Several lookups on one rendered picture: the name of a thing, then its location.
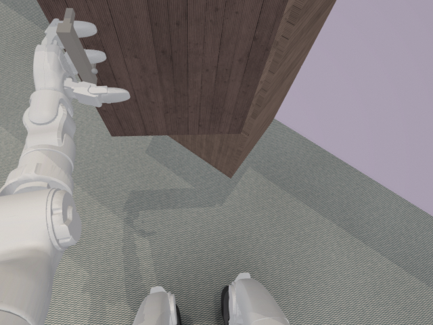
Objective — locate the robot left hand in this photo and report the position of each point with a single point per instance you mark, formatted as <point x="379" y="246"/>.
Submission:
<point x="51" y="69"/>

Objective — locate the left robot upper arm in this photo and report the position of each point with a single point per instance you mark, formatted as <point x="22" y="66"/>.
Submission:
<point x="35" y="229"/>

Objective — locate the robot left forearm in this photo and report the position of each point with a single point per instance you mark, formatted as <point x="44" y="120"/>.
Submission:
<point x="47" y="160"/>

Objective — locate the cupboard door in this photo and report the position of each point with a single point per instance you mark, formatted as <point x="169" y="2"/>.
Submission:
<point x="191" y="67"/>

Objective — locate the robot left thigh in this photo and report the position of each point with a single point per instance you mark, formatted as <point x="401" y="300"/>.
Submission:
<point x="158" y="308"/>

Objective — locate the robot right shin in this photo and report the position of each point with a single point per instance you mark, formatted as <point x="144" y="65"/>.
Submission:
<point x="233" y="320"/>

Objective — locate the handle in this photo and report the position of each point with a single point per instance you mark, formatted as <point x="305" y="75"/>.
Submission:
<point x="74" y="48"/>

